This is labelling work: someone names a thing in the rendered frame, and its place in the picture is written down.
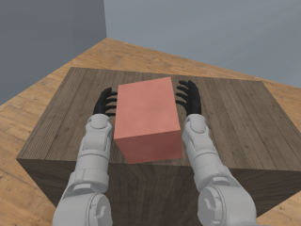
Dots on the pedestal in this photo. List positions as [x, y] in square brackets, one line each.
[253, 136]

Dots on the right robot forearm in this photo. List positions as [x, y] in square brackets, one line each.
[204, 159]

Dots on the left robot upper arm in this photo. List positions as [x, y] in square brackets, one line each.
[92, 209]

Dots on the carton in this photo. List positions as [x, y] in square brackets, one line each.
[147, 126]

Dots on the right robot upper arm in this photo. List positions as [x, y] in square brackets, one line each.
[226, 206]

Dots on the right robot hand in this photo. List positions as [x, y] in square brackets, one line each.
[193, 103]

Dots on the left robot forearm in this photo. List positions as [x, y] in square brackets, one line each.
[90, 173]

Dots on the left robot hand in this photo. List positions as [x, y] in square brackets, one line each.
[101, 106]

